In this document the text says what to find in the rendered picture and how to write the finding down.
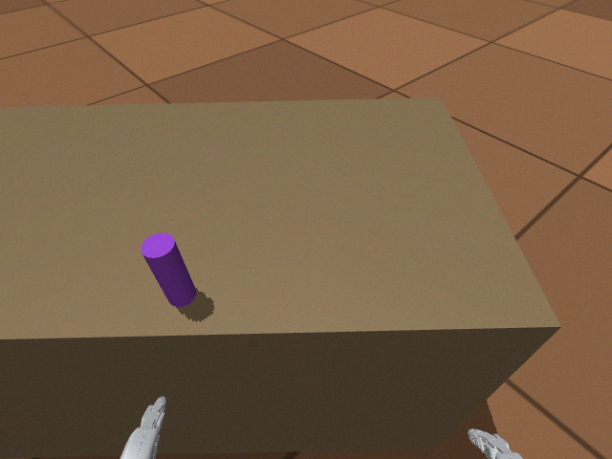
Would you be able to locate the left robot hand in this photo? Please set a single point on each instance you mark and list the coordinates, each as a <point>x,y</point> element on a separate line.
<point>143,442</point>

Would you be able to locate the can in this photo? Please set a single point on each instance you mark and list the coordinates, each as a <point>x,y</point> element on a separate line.
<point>166,263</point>

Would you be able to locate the right robot hand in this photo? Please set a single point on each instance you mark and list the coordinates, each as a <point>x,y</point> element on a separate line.
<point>493,445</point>

